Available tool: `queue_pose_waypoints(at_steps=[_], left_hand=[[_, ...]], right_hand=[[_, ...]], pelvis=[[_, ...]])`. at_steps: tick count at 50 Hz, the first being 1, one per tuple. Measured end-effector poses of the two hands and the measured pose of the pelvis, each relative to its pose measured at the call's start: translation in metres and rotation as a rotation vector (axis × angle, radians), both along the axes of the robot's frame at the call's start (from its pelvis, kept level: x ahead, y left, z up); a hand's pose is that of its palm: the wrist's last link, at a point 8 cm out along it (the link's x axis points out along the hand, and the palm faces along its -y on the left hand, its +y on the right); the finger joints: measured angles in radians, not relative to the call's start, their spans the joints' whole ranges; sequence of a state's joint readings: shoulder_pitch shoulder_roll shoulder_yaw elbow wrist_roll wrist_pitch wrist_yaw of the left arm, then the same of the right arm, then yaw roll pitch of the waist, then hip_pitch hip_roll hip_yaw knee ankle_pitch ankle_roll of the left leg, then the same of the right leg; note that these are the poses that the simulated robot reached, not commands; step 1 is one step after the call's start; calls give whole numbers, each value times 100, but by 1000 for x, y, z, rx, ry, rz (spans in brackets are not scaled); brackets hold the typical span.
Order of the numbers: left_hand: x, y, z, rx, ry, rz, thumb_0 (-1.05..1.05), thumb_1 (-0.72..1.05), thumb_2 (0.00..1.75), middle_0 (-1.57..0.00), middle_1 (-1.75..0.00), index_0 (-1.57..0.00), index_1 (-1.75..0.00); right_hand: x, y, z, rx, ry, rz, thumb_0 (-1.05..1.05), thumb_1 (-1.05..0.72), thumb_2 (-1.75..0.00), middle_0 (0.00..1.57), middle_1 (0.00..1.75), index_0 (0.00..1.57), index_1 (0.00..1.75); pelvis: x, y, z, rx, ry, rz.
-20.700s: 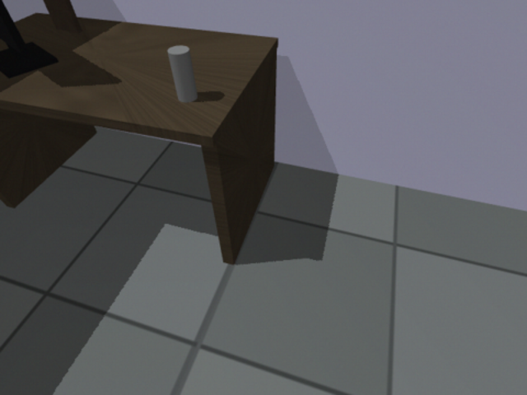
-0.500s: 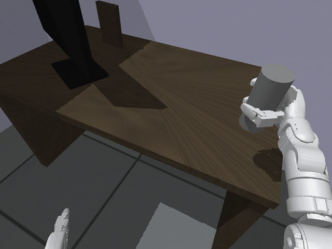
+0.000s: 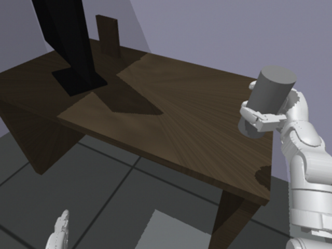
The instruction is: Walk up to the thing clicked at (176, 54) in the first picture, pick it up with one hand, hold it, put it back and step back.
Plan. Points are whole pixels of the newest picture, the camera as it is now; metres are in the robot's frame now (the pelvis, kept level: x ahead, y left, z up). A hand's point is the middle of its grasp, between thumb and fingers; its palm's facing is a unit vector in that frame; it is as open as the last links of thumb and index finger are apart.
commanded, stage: lift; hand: right
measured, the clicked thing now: (263, 104) +0.36 -0.18 +0.23
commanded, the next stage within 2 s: hold in 0.12 s
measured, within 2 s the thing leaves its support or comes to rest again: neither
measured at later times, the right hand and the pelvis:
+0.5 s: hand (266, 103) +0.35 -0.18 +0.24, palm faces +0.13 +0.99 -0.02, open 8.8 cm; pelvis +0.00 +0.00 +0.00, yaw +0 degrees
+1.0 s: hand (268, 102) +0.35 -0.18 +0.25, palm faces +0.14 +0.99 -0.02, open 8.8 cm; pelvis +0.02 +0.00 +0.00, yaw -1 degrees
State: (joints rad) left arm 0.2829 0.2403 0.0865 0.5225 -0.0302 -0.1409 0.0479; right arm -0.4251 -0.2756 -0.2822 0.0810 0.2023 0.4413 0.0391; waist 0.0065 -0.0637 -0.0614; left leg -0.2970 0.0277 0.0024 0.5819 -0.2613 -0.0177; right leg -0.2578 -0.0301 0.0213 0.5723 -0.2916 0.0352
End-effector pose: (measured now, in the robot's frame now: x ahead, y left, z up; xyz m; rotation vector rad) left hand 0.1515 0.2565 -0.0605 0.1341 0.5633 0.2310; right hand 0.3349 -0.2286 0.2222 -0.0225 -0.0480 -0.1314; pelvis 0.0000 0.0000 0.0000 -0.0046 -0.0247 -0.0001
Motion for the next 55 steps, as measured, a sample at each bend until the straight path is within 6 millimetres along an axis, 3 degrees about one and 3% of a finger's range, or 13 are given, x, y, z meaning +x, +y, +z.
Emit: queue_pose_waypoints(at_steps=[34,55], left_hand=[[17,-1,-1,-4,-26,-8,-1,-53,5,-5,-5,-4,-5],[24,-5,-2,-4,-20,-10,-1,-53,4,-5,-5,-5,-5]], right_hand=[[-15,-2,27,-9,-12,5,0,26,-112,77,104,79,107],[-15,-6,25,-8,-7,0,0,26,-112,77,104,79,107]], pelvis=[[10,-2,2,3,-8,-10],[17,-4,3,6,-5,-11]])
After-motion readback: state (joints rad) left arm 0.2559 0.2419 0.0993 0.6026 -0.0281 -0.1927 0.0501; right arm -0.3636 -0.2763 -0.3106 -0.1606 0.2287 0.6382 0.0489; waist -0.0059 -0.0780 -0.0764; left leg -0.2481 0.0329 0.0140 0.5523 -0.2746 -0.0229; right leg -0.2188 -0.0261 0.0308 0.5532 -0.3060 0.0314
